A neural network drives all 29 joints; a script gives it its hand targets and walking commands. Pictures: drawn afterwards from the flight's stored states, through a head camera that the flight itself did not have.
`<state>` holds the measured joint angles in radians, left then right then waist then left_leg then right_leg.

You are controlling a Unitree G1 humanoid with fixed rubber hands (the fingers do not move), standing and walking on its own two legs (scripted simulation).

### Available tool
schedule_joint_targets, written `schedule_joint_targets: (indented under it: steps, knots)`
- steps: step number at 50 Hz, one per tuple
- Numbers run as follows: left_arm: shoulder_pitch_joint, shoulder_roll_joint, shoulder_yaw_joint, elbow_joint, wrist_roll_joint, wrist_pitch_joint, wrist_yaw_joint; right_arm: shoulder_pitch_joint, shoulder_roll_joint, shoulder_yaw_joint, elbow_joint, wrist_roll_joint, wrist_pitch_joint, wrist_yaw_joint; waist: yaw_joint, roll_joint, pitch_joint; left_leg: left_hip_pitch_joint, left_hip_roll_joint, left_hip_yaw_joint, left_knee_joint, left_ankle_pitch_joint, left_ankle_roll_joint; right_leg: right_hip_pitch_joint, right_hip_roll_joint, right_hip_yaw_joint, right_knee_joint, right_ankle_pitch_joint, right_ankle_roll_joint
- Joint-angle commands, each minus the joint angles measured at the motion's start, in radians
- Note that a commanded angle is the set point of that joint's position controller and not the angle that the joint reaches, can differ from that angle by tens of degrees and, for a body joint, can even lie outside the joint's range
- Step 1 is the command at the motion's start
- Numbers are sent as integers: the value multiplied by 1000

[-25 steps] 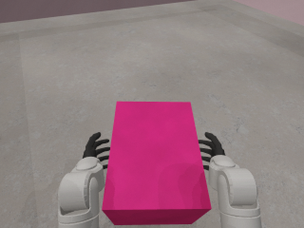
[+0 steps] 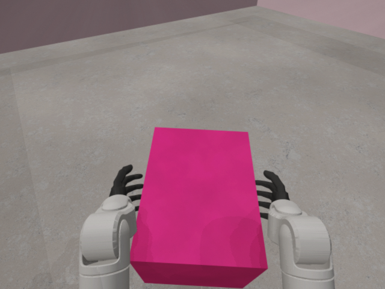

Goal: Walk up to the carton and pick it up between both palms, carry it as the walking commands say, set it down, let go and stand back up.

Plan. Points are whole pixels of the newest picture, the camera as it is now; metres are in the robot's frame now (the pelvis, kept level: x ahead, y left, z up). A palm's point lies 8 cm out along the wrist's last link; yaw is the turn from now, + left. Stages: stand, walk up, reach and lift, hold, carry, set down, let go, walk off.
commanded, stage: carry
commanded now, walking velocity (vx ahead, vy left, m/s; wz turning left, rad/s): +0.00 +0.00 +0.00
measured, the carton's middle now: (197, 205) +0.31 +0.00 +0.03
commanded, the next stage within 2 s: none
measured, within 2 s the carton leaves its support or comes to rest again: neither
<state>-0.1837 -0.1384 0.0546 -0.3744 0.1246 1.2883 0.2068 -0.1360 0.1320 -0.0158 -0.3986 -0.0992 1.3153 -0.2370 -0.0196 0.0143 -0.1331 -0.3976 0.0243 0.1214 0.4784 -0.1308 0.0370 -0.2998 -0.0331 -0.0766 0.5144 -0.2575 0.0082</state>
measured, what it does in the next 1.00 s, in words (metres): walks ahead: left foot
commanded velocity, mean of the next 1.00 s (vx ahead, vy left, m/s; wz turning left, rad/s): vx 0.41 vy -0.16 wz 0.00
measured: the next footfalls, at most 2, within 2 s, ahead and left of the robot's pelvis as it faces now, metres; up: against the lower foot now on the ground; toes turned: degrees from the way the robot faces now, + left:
left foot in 0.94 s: +0.32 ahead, +0.04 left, +0.00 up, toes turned +13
right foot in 1.30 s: +0.66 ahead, -0.23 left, +0.00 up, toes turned -11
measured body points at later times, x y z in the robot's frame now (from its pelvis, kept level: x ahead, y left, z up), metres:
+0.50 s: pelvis +0.04 +0.00 +0.00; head +0.00 +0.00 +0.45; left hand +0.31 +0.14 +0.11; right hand +0.30 -0.15 +0.11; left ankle +0.08 +0.09 -0.73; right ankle +0.00 -0.12 -0.73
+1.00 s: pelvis +0.27 -0.05 -0.01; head +0.28 -0.04 +0.44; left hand +0.54 +0.10 +0.08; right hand +0.54 -0.19 +0.08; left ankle +0.29 +0.03 -0.74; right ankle +0.08 -0.13 -0.70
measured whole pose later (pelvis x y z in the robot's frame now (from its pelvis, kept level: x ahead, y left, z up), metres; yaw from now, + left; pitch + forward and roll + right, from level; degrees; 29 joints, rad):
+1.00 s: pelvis +0.27 -0.05 -0.01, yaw -2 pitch +3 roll +1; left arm -0.13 -0.13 0.06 -0.51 0.10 1.28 0.23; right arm -0.16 0.13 0.01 -0.44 -0.09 1.29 -0.24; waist 0.02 -0.04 -0.04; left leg -0.36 0.05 0.28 0.61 -0.29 0.06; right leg -0.09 -0.07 -0.15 0.73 -0.44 0.00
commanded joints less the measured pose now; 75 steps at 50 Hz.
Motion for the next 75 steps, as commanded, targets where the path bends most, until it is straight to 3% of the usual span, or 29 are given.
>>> schedule_joint_targets:
  steps: [1,10,14,20,23,26,28,34,37,38,40,43,47,48,49,50,51,53,54,60,63,65,66,67,68,69,71,73,75]
  knots:
    - [-370,-992,-535,-79,-366,-20,-238,-470,918,556,-129,377,-58,259,17,5,-153,89,135,-168,-129,-225,-40,-19,-107,112,-124,-135,-40]
    - [-387,-996,-541,-57,-382,-31,-249,-463,903,525,-99,349,-77,252,17,9,-171,100,133,-168,-118,-192,-36,-18,-96,107,-107,-109,-44]
    - [-397,-1000,-557,-91,-390,-33,-249,-492,912,538,-129,362,-77,250,19,8,-160,116,130,-146,-157,-465,-52,-34,-74,73,-161,-347,-36]
    - [-368,-975,-551,-100,-372,-22,-241,-472,895,548,-137,362,-63,252,6,-60,-137,202,75,-27,-34,-276,-56,5,-107,71,-260,-347,-54]
    - [-362,-953,-541,-86,-354,-9,-234,-472,873,542,-119,362,-49,254,0,3,-105,225,131,-116,-110,-346,-33,-46,-79,32,-169,-345,-45]
    - [-383,-942,-542,-80,-352,0,-231,-472,868,529,-101,365,-44,252,-2,150,-98,300,277,-352,-318,-571,9,-113,6,-78,38,-240,-9]
    - [-406,-947,-552,-78,-365,3,-236,-465,879,521,-99,363,-50,247,-4,133,-66,322,353,-424,-361,-583,62,-164,-13,-51,60,-172,-3]
    - [-378,-982,-556,-92,-377,-10,-234,-465,895,542,-138,365,-61,246,3,85,-157,223,245,-132,-161,-401,-9,163,-46,-68,-213,-104,-39]
    - [-326,-958,-533,-80,-351,-14,-221,-499,886,578,-166,376,-43,254,37,-191,-83,-217,97,89,280,-286,-106,452,-297,280,-338,-113,-161]
    - [-325,-966,-539,-100,-351,-15,-215,-503,882,582,-173,386,-38,258,45,-172,-41,-344,82,50,342,-362,-103,502,-325,303,-315,49,-203]
    - [-317,-980,-539,-125,-349,-16,-210,-485,903,592,-180,404,-39,263,47,-103,-46,-411,87,34,342,-345,-84,588,-312,225,-256,324,-211]
    - [-322,-1002,-559,-169,-369,-23,-216,-448,930,594,-205,402,-55,262,45,-118,-87,-312,53,86,251,-223,-64,594,-257,83,-218,502,-178]
    - [-300,-983,-587,-208,-405,-33,-235,-414,941,587,-220,383,-68,246,16,-135,-245,240,-9,170,-1,8,-36,400,-153,-137,34,787,-84]
    - [-312,-972,-599,-218,-414,-31,-240,-379,941,577,-200,375,-69,242,-14,-119,-315,495,49,97,-4,17,-8,230,-130,-147,193,685,-51]
    - [-366,-966,-628,-263,-439,-24,-249,-365,931,540,-175,363,-78,235,-36,97,-346,683,270,-301,-66,-83,114,-41,-44,-145,501,450,1]
    - [-372,-957,-621,-260,-437,-23,-255,-393,925,544,-179,371,-82,232,-11,230,-290,774,418,-587,-183,77,202,-321,68,-45,700,-196,14]
    - [-362,-950,-613,-231,-440,-26,-258,-388,932,538,-177,367,-84,229,-16,149,-247,739,433,-498,-164,296,203,-365,6,52,804,-235,0]
    - [-335,-999,-607,-202,-436,-36,-264,-394,980,545,-178,364,-95,238,-12,26,-154,628,401,-327,-164,327,135,-387,-77,95,715,-139,-17]
    - [-314,-1008,-595,-195,-422,-44,-265,-394,994,561,-179,372,-99,246,-8,24,-131,614,367,-248,-170,298,92,-398,-96,82,615,-110,-19]
    - [-279,-1002,-605,-225,-402,-71,-227,-403,965,577,-240,412,-112,258,-11,143,-86,536,283,-9,-206,402,31,-277,-22,-96,133,8,-27]
    - [-264,-969,-604,-234,-394,-56,-215,-357,911,564,-238,401,-94,258,0,223,-128,449,249,90,-82,584,-24,-37,55,-183,-13,114,-67]
    - [-226,-946,-579,-202,-377,-44,-209,-341,875,558,-235,387,-78,259,32,139,-229,311,192,136,199,497,-65,284,81,-221,-63,132,-97]
    - [-207,-933,-565,-191,-369,-39,-210,-354,861,551,-226,381,-70,260,66,91,-272,138,149,130,409,316,-80,464,2,-129,-47,41,-122]
    - [-236,-898,-560,-192,-371,-39,-212,-362,861,577,-234,381,-61,261,52,-201,-261,-134,8,109,741,-222,-102,530,-284,404,-227,-85,-231]
    - [-233,-915,-567,-167,-391,-29,-217,-349,862,577,-209,375,-55,261,45,-259,-316,-261,7,-33,940,-390,-80,569,-415,602,-277,-6,-318]
    - [-252,-951,-578,-160,-396,-28,-222,-363,884,572,-189,376,-57,264,49,-160,-313,-267,62,-128,967,-359,-65,520,-391,488,-238,108,-312]
    - [-267,-1056,-590,-184,-405,-49,-233,-414,967,587,-203,396,-82,276,53,-57,-236,-254,137,-148,810,-256,-76,419,-328,312,-231,249,-260]
    - [-309,-1101,-594,-193,-415,-70,-245,-440,1011,588,-204,394,-107,279,49,-80,-207,-202,153,-107,605,-219,-79,375,-271,190,-261,195,-213]
    - [-328,-1083,-606,-227,-428,-85,-252,-433,1022,586,-206,383,-125,271,48,-103,-178,-183,134,-61,462,-232,-75,340,-275,153,-309,161,-223]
